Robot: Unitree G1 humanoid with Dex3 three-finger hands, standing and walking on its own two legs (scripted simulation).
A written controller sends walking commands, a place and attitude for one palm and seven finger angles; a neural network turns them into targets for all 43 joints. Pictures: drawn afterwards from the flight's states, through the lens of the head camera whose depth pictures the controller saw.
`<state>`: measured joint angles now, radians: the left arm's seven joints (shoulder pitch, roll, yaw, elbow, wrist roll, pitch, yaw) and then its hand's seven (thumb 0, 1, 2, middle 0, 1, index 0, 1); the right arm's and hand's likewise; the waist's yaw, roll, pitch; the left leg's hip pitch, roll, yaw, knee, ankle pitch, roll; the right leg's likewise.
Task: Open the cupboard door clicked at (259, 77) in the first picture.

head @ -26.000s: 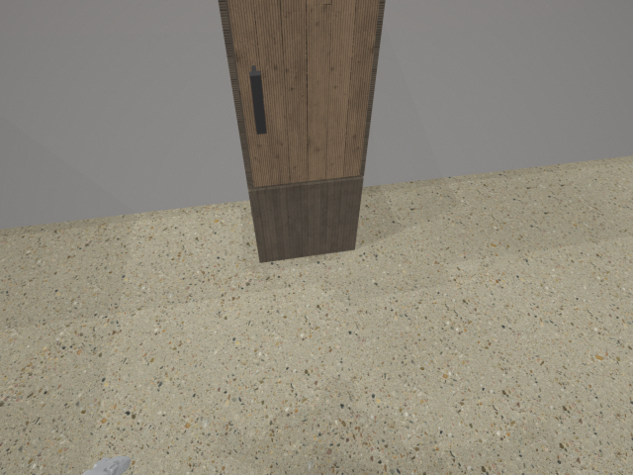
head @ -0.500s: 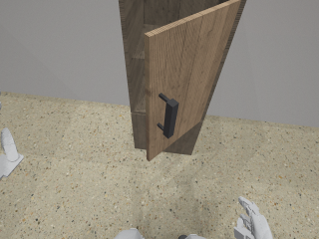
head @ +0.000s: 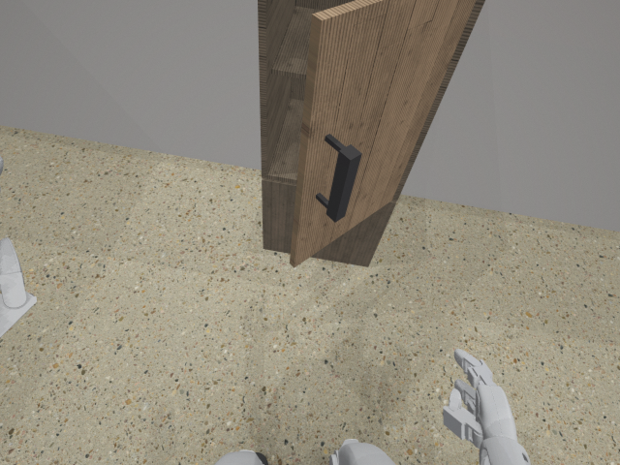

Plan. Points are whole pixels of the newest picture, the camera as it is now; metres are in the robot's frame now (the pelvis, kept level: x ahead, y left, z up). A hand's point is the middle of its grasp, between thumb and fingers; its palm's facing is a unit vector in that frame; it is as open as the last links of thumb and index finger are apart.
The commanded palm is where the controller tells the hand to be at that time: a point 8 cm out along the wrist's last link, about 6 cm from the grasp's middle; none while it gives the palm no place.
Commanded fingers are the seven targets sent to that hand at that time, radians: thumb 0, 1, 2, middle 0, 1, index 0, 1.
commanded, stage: stop stepping back and stand still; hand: left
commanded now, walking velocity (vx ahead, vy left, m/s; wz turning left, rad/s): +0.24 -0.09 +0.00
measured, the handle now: (333, 179) +0.57 +0.00 -0.02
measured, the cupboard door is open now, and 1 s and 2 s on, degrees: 49 49 49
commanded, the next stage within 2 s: let the arm hang, fingers relaxed in 0.84 s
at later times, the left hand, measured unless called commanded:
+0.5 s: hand (31, 391) +0.15 +0.23 +0.16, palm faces +0.39 -0.81 -0.43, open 7.4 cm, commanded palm +0.09 +0.27 +0.18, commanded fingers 0.00 0.90 0.90 -0.20 -0.30 -0.20 -0.30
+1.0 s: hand (26, 432) +0.13 +0.26 +0.10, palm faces +0.28 -0.83 -0.49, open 7.4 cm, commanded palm none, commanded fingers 0.00 0.90 0.90 -0.20 -0.30 -0.20 -0.30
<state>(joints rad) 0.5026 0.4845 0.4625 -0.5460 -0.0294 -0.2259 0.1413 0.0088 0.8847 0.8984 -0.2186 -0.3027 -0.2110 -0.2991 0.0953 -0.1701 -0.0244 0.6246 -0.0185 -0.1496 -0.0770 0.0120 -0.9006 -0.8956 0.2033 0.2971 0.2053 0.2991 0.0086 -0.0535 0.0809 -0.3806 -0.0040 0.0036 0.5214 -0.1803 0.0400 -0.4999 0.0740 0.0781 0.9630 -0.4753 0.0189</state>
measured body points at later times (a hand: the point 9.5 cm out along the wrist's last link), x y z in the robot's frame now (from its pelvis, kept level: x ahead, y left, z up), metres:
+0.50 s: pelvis -0.06 -0.02 +0.00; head -0.08 -0.01 +0.45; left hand +0.13 +0.27 +0.19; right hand +0.03 -0.30 -0.09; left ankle -0.03 +0.09 -0.74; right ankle -0.14 -0.12 -0.74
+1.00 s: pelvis -0.10 +0.00 +0.00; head -0.09 -0.01 +0.45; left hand +0.11 +0.30 +0.12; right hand +0.07 -0.25 -0.09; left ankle -0.03 +0.09 -0.74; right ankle -0.14 -0.12 -0.73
